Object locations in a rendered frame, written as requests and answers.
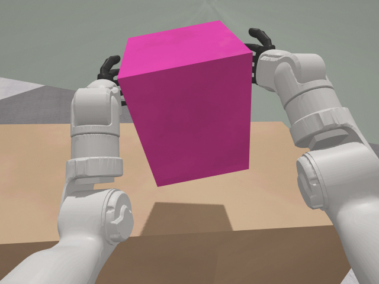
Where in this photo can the pedestal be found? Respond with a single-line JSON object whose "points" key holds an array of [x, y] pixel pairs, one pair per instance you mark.
{"points": [[246, 227]]}

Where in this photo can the left robot hand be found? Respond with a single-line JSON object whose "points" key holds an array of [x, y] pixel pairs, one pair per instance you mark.
{"points": [[107, 73]]}

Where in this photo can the left robot upper arm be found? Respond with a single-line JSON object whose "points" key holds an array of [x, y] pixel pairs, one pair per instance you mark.
{"points": [[91, 224]]}

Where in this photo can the right robot hand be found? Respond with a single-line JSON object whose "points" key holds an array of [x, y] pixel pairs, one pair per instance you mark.
{"points": [[267, 45]]}

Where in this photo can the carton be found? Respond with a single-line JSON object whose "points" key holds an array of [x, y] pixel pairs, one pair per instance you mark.
{"points": [[188, 91]]}

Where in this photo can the right robot upper arm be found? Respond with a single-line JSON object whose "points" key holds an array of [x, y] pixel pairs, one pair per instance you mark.
{"points": [[343, 181]]}

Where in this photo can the robot right forearm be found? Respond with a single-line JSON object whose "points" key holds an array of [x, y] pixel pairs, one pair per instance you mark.
{"points": [[317, 118]]}

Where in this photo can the robot left forearm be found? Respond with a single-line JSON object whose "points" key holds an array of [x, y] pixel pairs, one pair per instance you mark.
{"points": [[94, 130]]}

